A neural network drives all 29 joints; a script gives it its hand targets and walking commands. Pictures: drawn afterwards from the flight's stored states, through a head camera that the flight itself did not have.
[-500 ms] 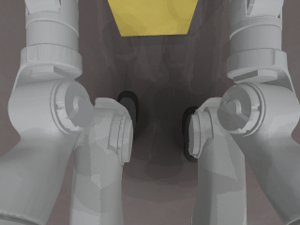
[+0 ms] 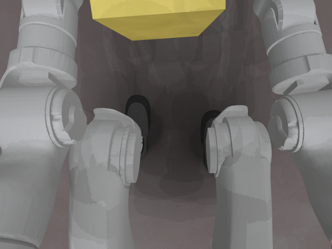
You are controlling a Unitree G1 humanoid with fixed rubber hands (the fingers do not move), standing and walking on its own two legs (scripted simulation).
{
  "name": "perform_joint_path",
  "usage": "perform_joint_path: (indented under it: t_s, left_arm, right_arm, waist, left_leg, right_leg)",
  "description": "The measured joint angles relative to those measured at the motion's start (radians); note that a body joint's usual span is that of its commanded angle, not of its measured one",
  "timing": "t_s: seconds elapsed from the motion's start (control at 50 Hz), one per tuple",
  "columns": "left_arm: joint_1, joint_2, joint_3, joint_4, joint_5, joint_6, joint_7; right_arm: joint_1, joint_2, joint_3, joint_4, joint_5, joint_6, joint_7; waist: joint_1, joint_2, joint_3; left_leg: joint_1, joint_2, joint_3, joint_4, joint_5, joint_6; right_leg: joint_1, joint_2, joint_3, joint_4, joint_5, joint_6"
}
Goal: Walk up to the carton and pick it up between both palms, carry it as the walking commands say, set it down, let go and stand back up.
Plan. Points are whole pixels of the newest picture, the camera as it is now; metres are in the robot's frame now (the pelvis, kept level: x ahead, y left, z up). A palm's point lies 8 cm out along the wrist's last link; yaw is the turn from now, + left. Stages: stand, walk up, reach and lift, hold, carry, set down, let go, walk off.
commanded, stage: set down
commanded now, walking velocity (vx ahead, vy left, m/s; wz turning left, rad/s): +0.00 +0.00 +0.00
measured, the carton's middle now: out of the picture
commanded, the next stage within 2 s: let go in 1.28 s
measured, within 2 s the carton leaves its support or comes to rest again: rests again in 0.16 s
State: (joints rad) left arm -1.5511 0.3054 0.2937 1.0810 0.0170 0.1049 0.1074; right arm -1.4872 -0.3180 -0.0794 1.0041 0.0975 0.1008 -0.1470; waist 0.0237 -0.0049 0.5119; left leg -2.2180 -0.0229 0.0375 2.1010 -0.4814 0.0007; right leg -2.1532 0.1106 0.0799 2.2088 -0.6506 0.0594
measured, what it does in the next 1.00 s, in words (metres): rises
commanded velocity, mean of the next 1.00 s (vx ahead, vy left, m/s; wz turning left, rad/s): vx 0.00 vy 0.00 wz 0.00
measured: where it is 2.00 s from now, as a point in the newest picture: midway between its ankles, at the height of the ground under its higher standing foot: (175, 145)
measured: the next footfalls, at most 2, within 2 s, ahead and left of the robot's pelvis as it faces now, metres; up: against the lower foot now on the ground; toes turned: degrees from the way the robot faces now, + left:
none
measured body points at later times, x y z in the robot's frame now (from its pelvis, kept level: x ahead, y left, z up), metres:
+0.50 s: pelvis +0.00 +0.01 +0.05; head +0.37 +0.01 +0.29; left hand +0.58 +0.19 -0.09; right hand +0.59 -0.14 -0.08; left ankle +0.14 +0.11 -0.35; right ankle +0.10 -0.12 -0.35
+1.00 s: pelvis -0.02 +0.01 +0.17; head +0.35 +0.01 +0.42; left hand +0.57 +0.19 +0.05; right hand +0.58 -0.14 +0.07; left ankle +0.14 +0.11 -0.35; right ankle +0.09 -0.12 -0.35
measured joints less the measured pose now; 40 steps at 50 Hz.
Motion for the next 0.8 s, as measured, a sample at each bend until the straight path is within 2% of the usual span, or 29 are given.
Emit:
perform_joint_path:
  t_s: [0.08,0.14,0.22,0.34,0.42,0.62,0.8]
  left_arm:
    - [0.0,0.012,-0.019,0.001,-0.046,0.0,0.009]
    - [0.0,0.012,-0.039,-0.009,-0.07,0.01,0.015]
    - [0.003,0.013,-0.048,-0.031,-0.071,0.052,0.031]
    - [0.023,0.012,-0.058,-0.165,-0.079,0.134,0.051]
    - [0.024,0.012,-0.058,-0.177,-0.079,0.17,0.051]
    - [0.102,0.013,-0.058,-0.337,-0.079,0.232,0.056]
    - [0.103,0.012,-0.065,-0.376,-0.081,0.318,0.057]
  right_arm:
    - [0.0,-0.024,0.025,-0.01,0.058,0.01,-0.012]
    - [-0.002,-0.027,0.057,-0.073,0.092,0.037,-0.023]
    - [-0.021,-0.028,0.067,-0.119,0.093,0.078,-0.041]
    - [-0.019,-0.025,0.041,-0.204,0.096,0.157,-0.062]
    - [-0.013,-0.024,0.005,-0.212,0.096,0.187,-0.062]
    - [0.072,-0.024,-0.021,-0.367,0.096,0.243,-0.046]
    - [0.063,-0.024,-0.022,-0.391,0.096,0.32,-0.038]
  waist:
    - [0.001,0.0,0.011]
    - [0.001,0.0,0.012]
    - [0.006,-0.001,0.012]
    - [0.011,-0.001,0.013]
    - [0.01,-0.001,0.012]
    - [0.009,-0.001,0.012]
    - [0.012,-0.001,0.011]
  left_leg:
    - [0.005,0.0,-0.001,0.0,0.012,0.0]
    - [0.008,0.0,-0.001,0.0,0.017,0.0]
    - [0.024,0.0,-0.001,0.0,0.017,0.001]
    - [0.094,-0.002,-0.001,-0.014,-0.005,0.008]
    - [0.161,-0.002,-0.001,-0.056,-0.018,0.015]
    - [0.306,-0.002,-0.007,-0.227,0.007,0.023]
    - [0.425,-0.002,-0.007,-0.37,0.058,0.023]
  right_leg:
    - [0.004,0.0,-0.002,0.001,0.012,0.0]
    - [0.007,0.0,-0.002,0.001,0.017,0.0]
    - [0.024,0.0,-0.002,0.001,0.016,0.0]
    - [0.102,-0.005,-0.002,-0.021,-0.006,0.001]
    - [0.172,-0.009,0.0,-0.073,-0.015,0.001]
    - [0.31,-0.014,0.005,-0.258,0.03,0.002]
    - [0.418,-0.018,0.013,-0.399,0.091,0.002]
